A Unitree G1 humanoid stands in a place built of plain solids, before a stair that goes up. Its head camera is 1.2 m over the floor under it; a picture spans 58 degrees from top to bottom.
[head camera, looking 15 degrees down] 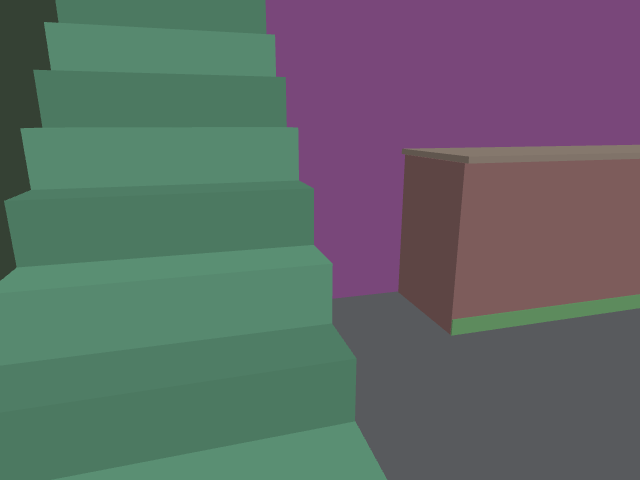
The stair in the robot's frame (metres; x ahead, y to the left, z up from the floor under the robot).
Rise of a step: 0.20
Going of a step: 0.22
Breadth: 0.91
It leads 16 degrees to the left of straight ahead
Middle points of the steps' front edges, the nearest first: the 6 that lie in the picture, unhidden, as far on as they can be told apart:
0.91 0.34 0.59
1.13 0.40 0.79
1.34 0.46 0.99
1.55 0.52 1.19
1.76 0.58 1.39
1.97 0.64 1.58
